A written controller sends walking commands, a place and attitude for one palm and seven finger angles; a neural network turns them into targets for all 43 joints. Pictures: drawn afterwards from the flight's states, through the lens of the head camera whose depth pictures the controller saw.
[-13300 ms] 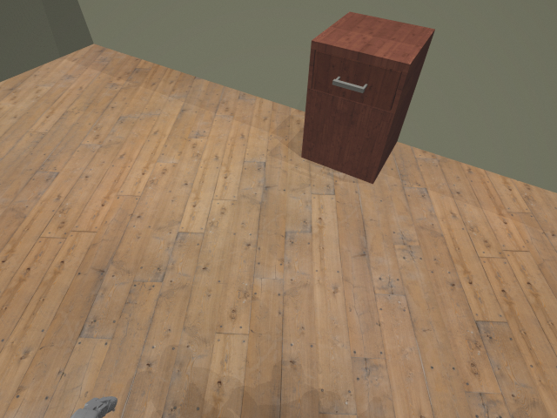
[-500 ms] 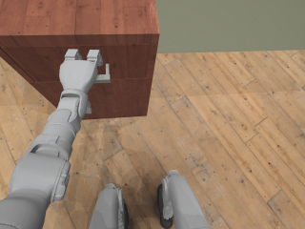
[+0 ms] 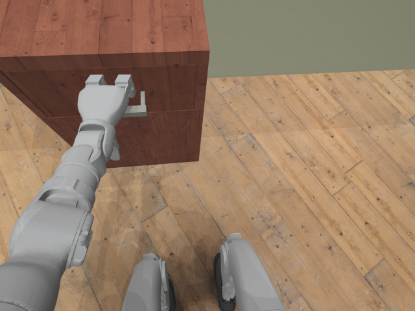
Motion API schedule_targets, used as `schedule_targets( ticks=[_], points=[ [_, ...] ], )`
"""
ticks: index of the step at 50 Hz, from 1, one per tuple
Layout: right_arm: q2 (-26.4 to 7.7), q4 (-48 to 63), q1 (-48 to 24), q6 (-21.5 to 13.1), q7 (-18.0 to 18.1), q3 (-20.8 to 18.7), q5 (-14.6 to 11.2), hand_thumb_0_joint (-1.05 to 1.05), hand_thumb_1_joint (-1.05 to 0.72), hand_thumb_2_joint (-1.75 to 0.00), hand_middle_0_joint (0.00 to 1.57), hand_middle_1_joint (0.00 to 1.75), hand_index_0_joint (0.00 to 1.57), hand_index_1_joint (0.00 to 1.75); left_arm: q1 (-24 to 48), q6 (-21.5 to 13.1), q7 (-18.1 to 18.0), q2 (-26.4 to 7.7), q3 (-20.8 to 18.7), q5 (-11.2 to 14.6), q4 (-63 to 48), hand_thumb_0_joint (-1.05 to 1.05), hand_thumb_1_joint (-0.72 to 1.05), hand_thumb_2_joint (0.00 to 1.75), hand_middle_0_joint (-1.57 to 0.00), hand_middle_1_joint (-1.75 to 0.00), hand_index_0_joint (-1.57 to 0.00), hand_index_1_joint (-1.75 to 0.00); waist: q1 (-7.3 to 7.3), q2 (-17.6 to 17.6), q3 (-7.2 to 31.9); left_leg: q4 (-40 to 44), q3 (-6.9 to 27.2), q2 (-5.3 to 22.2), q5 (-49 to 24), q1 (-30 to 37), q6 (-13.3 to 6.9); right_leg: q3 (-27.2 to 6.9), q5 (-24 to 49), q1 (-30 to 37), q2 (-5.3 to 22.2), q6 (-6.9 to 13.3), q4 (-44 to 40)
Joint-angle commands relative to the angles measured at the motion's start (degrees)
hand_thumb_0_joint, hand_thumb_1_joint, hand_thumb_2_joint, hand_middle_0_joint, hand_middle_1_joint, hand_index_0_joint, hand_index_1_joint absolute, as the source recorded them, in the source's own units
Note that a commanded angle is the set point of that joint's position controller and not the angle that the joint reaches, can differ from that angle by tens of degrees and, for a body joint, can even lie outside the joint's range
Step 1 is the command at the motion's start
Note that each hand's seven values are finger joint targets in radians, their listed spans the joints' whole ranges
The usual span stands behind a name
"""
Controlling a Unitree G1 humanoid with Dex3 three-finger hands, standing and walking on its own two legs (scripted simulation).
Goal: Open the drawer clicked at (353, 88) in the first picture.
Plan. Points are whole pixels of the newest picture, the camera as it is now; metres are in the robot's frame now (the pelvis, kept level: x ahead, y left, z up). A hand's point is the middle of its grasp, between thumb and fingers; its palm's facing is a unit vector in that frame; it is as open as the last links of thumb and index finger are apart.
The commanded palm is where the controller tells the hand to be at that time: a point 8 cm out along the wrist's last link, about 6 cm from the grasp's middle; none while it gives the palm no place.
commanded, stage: move the hooked fingers above the handle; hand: left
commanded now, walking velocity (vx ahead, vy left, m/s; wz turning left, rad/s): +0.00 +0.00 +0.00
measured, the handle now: (115, 104) +0.58 +0.15 -0.10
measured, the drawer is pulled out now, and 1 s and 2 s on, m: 0.00 0.00 0.00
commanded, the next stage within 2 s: lower the fingers behind the handle in 1.06 s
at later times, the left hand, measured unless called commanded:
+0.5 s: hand (97, 108) +0.52 +0.17 -0.03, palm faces -0.12 +0.01 -0.99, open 13.6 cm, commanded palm +0.51 +0.16 +0.00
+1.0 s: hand (104, 108) +0.53 +0.15 -0.04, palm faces -0.05 -0.02 -1.00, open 13.7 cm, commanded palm +0.51 +0.14 +0.01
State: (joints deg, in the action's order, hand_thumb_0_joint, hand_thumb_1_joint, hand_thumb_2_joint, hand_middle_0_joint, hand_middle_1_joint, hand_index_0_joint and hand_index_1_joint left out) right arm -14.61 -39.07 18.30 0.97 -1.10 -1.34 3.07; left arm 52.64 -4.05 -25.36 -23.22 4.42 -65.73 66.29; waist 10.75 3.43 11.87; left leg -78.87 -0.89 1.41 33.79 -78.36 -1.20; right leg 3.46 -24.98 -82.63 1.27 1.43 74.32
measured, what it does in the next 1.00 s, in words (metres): stands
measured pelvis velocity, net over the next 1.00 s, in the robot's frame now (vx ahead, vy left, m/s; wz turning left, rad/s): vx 0.00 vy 0.01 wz -0.01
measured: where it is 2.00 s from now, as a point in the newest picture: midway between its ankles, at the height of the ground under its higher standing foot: (197, 306)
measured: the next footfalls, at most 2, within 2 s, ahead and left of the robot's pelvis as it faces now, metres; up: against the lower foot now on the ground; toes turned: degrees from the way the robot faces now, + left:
none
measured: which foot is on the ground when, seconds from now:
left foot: down 0.00-1.00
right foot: down 0.00-1.00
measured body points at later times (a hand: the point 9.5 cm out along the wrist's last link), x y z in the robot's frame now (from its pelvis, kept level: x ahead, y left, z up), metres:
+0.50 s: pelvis +0.00 +0.00 +0.01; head +0.17 -0.01 +0.43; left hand +0.52 +0.16 +0.03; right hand +0.02 -0.26 -0.12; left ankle +0.01 +0.11 -0.59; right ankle +0.07 -0.11 -0.59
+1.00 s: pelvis +0.00 +0.01 +0.01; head +0.18 +0.00 +0.42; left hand +0.52 +0.15 +0.02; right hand +0.03 -0.25 -0.13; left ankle +0.01 +0.11 -0.59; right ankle +0.07 -0.11 -0.59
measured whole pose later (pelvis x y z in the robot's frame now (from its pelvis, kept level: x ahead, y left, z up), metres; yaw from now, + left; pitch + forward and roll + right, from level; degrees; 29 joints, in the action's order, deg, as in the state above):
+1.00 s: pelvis +0.00 +0.01 +0.01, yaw +0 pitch +33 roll -2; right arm -12.8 -39.7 14.7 3.0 -3.0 -1.0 2.7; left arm 55.4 6.9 -28.9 -21.1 4.3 -63.5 66.3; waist 10.3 4.1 10.1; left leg -77.2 -1.2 1.3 33.2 -76.8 -1.7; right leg 3.1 -24.2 -80.8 1.2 0.7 72.3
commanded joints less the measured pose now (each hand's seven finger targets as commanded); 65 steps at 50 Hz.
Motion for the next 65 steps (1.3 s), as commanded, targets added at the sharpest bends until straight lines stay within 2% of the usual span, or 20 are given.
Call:
schedule_targets(
  ticks=[1, 2, 6, 11, 14, 20, 24, 27, 30, 33, 36, 40, 42, 44, 49, 52, 55, 59, 61, 65],
  points=[
    [-8.8, 1.4, 9.5, -0.5, 0.7, -3.9, 0.7, 0.00, -0.90, -0.90, 0.20, 0.30, 0.20, 0.30, 28.3, -2.1, -8.7, -13.8, -6.1, -2.4, -14.2, 0.00, -0.50, 0.30, -0.30, -1.20, -0.30, -1.20, 1.89, 5.9, 32.5, 7.4, 2.7, -1.6, -17.5, 13.7, -1.7, -1.8, 8.1, 20.2, -2.3, 0.8, -5.7],
    [-9.0, 1.2, 9.1, -0.2, 0.6, -3.8, 0.9, 0.00, -0.90, -0.90, 0.20, 0.30, 0.20, 0.30, 29.3, -1.3, -10.6, -16.3, -8.2, -2.8, -14.7, 0.00, -0.50, 0.30, -0.30, -1.20, -0.30, -1.20, 1.55, 6.3, 33.8, 7.0, 2.6, -1.5, -18.7, 13.8, -1.6, -1.9, 9.1, 20.9, -2.2, 0.7, -5.3],
    [-9.1, 1.2, 8.9, 0.3, -0.5, -4.0, 0.8, 0.00, -0.90, -0.90, 0.20, 0.30, 0.20, 0.30, 30.9, 4.7, -14.8, -16.6, -8.8, -3.1, -13.7, 0.00, -0.50, 0.30, -0.30, -1.20, -0.30, -1.20, 1.53, 8.6, 39.3, 7.0, 2.8, -1.2, -23.7, 17.4, -1.2, -1.6, 13.8, 23.8, -2.0, 0.3, -4.7],
    [-9.6, 1.9, 8.8, 1.3, -0.8, -3.4, -0.4, 0.00, -0.90, -0.90, 0.20, 0.30, 0.20, 0.30, 30.9, 11.7, -12.1, -19.8, -9.2, -1.1, -12.2, 0.00, -0.50, 0.30, -0.30, -1.20, -0.30, -1.20, 1.29, 5.5, 43.1, 8.8, 1.6, -1.7, -22.4, 16.0, -1.8, -2.3, 18.0, 33.0, -1.9, -0.2, -6.7],
    [-9.5, 2.4, 7.9, 1.4, -0.1, -2.4, -1.1, 0.00, -0.90, -0.90, 0.20, 0.30, 0.20, 0.30, 29.4, 13.3, -9.1, -22.0, -9.1, 0.2, -10.6, 0.00, -0.50, 0.30, -0.30, -1.20, -0.30, -1.20, 1.07, 2.6, 38.6, 10.6, 0.7, -2.0, -17.3, 12.5, -2.2, -3.0, 14.6, 36.1, -1.9, -0.7, -9.1],
    [-8.7, 3.2, 8.0, 0.3, 1.0, -1.9, -1.5, 0.00, -0.90, -0.90, 0.20, 0.30, 0.20, 0.30, 22.2, 8.7, -1.8, -13.6, -3.3, 2.5, -6.2, 0.00, -0.50, 0.30, -0.30, -1.20, -0.30, -1.20, 2.72, -1.8, 29.2, 11.6, 0.1, -1.8, -12.1, 9.9, -2.6, -3.3, 9.9, 33.6, -1.9, -0.7, -11.9],
    [-8.8, 2.7, 8.7, -0.8, 1.1, -2.3, -1.2, 0.00, -0.90, -0.90, 0.20, 0.30, 0.20, 0.30, 20.6, 3.8, 0.2, -9.4, -0.1, 1.5, -4.7, 0.00, -0.50, 0.30, -0.30, -1.20, -0.30, -1.20, 3.64, -1.5, 22.5, 10.2, 0.1, -1.7, -8.4, 7.5, -2.6, -3.0, 3.9, 26.0, -2.2, -0.1, -11.5],
    [-8.9, 2.6, 9.0, -0.8, 1.0, -2.9, -0.8, 0.00, -0.90, -0.90, 0.20, 0.30, 0.20, 0.30, 20.1, 0.0, 0.2, -9.0, -1.0, 1.2, -7.1, 0.00, -0.50, 0.30, -0.30, -1.20, -0.30, -1.20, 2.45, 0.3, 24.2, 9.6, 0.9, -1.7, -10.9, 9.4, -2.3, -2.4, 5.0, 22.9, -2.4, 0.6, -9.4],
    [-8.7, 1.9, 9.3, -0.5, 0.6, -3.9, 0.0, 0.00, -0.90, -0.90, 0.20, 0.30, 0.20, 0.30, 23.8, -2.8, -2.2, -7.8, -1.1, 0.4, -12.4, 0.00, -0.50, 0.30, -0.30, -1.20, -0.30, -1.20, 2.33, 5.4, 27.8, 8.7, 2.0, -1.4, -15.8, 14.4, -1.9, -1.8, 7.7, 19.2, -2.3, 1.0, -7.4],
    [-9.0, 1.8, 9.9, 0.3, 0.4, -4.4, 0.7, 0.00, -0.90, -0.90, 0.20, 0.30, 0.20, 0.30, 25.5, -3.8, -7.2, -14.6, -7.4, -1.5, -18.5, 0.00, -0.50, 0.30, -0.30, -1.20, -0.30, -1.20, 0.08, 8.5, 36.8, 7.5, 3.4, -1.2, -23.4, 19.6, -1.1, -1.6, 12.3, 21.1, -2.4, 0.9, -5.1],
    [-8.8, 1.3, 9.6, 1.0, -0.2, -4.9, 1.2, 0.00, -0.90, -0.90, 0.20, 0.30, 0.20, 0.30, 27.3, -1.5, -12.4, -15.0, -8.9, -2.7, -21.1, 0.00, -0.50, 0.30, -0.30, -1.20, -0.30, -1.20, -0.02, 10.7, 41.1, 7.2, 4.7, -0.7, -30.1, 25.0, -0.2, -0.8, 16.1, 21.2, -2.2, 0.6, -4.1],
    [-9.1, 0.8, 8.2, 1.5, -0.9, -4.4, 0.7, 0.00, -0.90, -0.90, 0.20, 0.30, 0.20, 0.30, 29.1, 5.7, -15.2, -14.7, -8.0, -2.7, -15.3, 0.00, -0.50, 0.30, -0.30, -1.20, -0.30, -1.20, 1.46, 7.2, 38.6, 8.3, 4.1, -0.7, -26.2, 21.1, -0.9, -0.8, 15.5, 23.3, -2.0, 0.3, -5.3],
    [-9.6, 0.4, 8.6, 1.5, -1.3, -4.2, 0.2, 0.00, -0.90, -0.90, 0.20, 0.30, 0.20, 0.30, 29.1, 9.5, -13.7, -13.6, -6.0, -1.9, -12.0, 0.00, -0.50, 0.30, -0.30, -1.20, -0.30, -1.20, 1.86, 7.1, 37.7, 9.2, 3.7, -0.8, -24.4, 21.3, -0.9, -0.5, 14.6, 24.1, -2.1, 0.3, -6.4],
    [-9.6, 0.5, 9.1, 1.5, -1.4, -4.3, -0.3, 0.00, -0.90, -0.90, 0.20, 0.30, 0.20, 0.30, 27.2, 12.1, -10.2, -9.0, -2.1, 0.0, -9.7, 0.00, -0.50, 0.30, -0.30, -1.20, -0.30, -1.20, 2.50, 5.9, 37.3, 10.5, 3.7, -0.8, -23.9, 23.0, -0.9, -0.3, 14.8, 25.5, -2.4, 0.2, -7.9],
    [-9.2, 1.2, 9.4, 1.8, -0.5, -3.7, -0.8, 0.00, -0.90, -0.90, 0.20, 0.30, 0.20, 0.30, 25.2, 10.6, -3.0, -7.9, -1.0, 3.4, -9.7, 0.00, -0.50, 0.30, -0.30, -1.20, -0.30, -1.20, 2.94, 1.3, 34.3, 11.9, 2.4, -1.4, -19.2, 19.7, -1.8, -1.2, 14.0, 30.1, -2.4, 0.0, -10.4],
    [-8.7, 1.6, 8.9, 1.4, 0.3, -2.8, -0.7, 0.00, -0.90, -0.90, 0.20, 0.30, 0.20, 0.30, 22.4, 7.2, -1.5, -8.1, -0.6, 2.0, -6.1, 0.00, -0.50, 0.30, -0.30, -1.20, -0.30, -1.20, 3.40, -1.4, 25.5, 11.5, 1.2, -1.5, -13.4, 12.4, -2.4, -2.0, 9.2, 28.2, -2.4, 0.2, -11.1],
    [-8.4, 2.2, 8.0, 1.0, 0.7, -2.5, -0.3, 0.00, -0.90, -0.90, 0.20, 0.30, 0.20, 0.30, 21.7, 3.6, -2.6, -10.1, -2.5, -0.2, -6.5, 0.00, -0.50, 0.30, -0.30, -1.20, -0.30, -1.20, 2.22, 0.4, 22.5, 10.9, 1.0, -1.4, -13.0, 10.4, -2.4, -2.2, 7.3, 24.7, -2.4, 0.8, -9.9],
    [-8.4, 3.6, 7.5, 0.7, 0.7, -2.7, 0.2, 0.00, -0.90, -0.90, 0.20, 0.30, 0.20, 0.30, 17.9, 1.8, -6.0, -12.2, -5.5, -1.3, -6.8, 0.00, -0.50, 0.30, -0.30, -1.20, -0.30, -1.20, 0.22, 1.4, 25.9, 9.0, 0.6, -1.7, -15.1, 8.7, -2.1, -2.5, 8.7, 24.4, -2.5, 0.8, -7.5],
    [-8.4, 3.3, 7.6, 0.5, 0.3, -3.0, 0.3, 0.00, -0.90, -0.90, 0.20, 0.30, 0.20, 0.30, 18.5, 2.4, -8.1, -10.5, -4.7, -1.7, -6.7, 0.00, -0.50, 0.30, -0.30, -1.20, -0.30, -1.20, 0.70, 2.1, 26.3, 8.5, 0.7, -1.5, -15.8, 8.5, -1.9, -2.2, 9.2, 23.3, -2.3, 0.7, -6.7],
    [-8.8, 2.6, 8.4, -0.1, -0.3, -3.9, 0.4, 0.00, -0.90, -0.90, 0.20, 0.30, 0.20, 0.30, 24.9, 3.4, -10.8, -11.5, -5.3, -1.9, -11.8, 0.00, -0.50, 0.30, -0.30, -1.20, -0.30, -1.20, 1.44, 3.7, 35.0, 6.8, 1.5, -1.2, -18.9, 12.0, -1.6, -2.3, 12.1, 24.5, -2.2, 0.4, -5.0]
  ],
)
